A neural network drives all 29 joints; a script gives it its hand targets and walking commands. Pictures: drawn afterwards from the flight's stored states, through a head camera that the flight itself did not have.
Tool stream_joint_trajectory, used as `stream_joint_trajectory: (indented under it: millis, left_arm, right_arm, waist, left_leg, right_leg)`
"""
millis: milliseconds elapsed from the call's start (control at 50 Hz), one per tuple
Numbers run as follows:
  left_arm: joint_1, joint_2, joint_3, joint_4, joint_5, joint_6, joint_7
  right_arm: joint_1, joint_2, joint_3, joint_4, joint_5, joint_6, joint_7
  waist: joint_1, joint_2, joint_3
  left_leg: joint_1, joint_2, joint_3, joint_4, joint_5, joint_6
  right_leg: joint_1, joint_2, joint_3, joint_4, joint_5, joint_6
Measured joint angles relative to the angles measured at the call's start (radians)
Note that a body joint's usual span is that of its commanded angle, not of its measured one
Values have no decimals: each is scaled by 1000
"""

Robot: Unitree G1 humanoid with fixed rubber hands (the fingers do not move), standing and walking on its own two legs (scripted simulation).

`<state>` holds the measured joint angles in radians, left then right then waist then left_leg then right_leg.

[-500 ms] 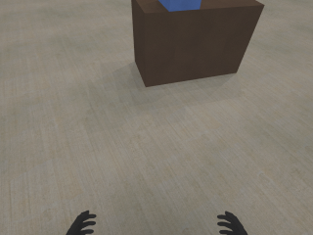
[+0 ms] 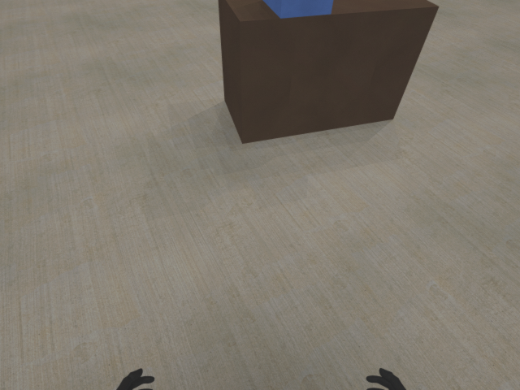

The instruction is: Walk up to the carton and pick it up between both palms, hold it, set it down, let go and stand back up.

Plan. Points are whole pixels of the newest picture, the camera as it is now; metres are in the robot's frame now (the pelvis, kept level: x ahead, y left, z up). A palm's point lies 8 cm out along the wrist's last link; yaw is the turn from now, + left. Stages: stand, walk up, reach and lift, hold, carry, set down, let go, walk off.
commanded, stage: stand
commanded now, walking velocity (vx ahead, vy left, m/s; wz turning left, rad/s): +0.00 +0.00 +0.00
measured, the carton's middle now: out of the picture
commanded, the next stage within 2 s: walk up in 1.86 s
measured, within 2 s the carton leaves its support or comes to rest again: neither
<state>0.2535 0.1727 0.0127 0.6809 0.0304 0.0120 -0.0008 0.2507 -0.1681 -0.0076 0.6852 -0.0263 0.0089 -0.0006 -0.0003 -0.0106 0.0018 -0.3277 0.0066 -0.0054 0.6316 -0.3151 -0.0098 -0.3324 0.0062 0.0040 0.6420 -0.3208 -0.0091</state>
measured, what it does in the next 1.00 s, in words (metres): stands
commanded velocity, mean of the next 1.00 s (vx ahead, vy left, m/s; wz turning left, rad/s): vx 0.00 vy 0.00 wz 0.00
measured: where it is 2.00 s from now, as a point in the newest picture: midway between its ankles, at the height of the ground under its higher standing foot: outside the picture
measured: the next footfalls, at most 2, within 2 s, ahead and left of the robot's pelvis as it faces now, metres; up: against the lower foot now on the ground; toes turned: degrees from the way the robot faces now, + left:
none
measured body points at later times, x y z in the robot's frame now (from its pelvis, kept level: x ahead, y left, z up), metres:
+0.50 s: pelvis +0.01 +0.00 +0.00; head +0.02 +0.00 +0.45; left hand +0.11 +0.22 -0.12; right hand +0.10 -0.23 -0.12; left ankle +0.01 +0.13 -0.72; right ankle +0.01 -0.11 -0.72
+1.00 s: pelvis +0.01 -0.01 +0.01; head +0.02 +0.00 +0.46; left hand +0.08 +0.23 -0.13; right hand +0.07 -0.24 -0.13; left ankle +0.01 +0.13 -0.72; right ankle +0.01 -0.11 -0.72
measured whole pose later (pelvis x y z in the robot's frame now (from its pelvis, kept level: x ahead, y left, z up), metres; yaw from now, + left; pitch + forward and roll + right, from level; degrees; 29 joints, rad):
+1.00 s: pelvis +0.01 -0.01 +0.01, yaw +0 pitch +0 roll +0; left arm 0.28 0.16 0.05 0.86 0.02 0.00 0.02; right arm 0.28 -0.16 -0.04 0.88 -0.02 0.00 -0.03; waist 0.00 -0.01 0.02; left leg -0.24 0.02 0.00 0.53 -0.29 -0.02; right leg -0.25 0.02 0.00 0.55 -0.29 -0.02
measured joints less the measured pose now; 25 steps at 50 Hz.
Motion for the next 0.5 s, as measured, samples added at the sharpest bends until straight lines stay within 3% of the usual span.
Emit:
stream_joint_trajectory:
  millis: [500]
  left_arm:
    - [9, -9, 19, 56, -2, -10, 8]
  right_arm:
    - [23, 11, -20, 70, 3, -9, -8]
  waist:
    - [-1, -1, -6]
  left_leg:
    - [26, 6, -2, -40, 10, -6]
  right_leg:
    - [24, 6, -1, -35, 8, -8]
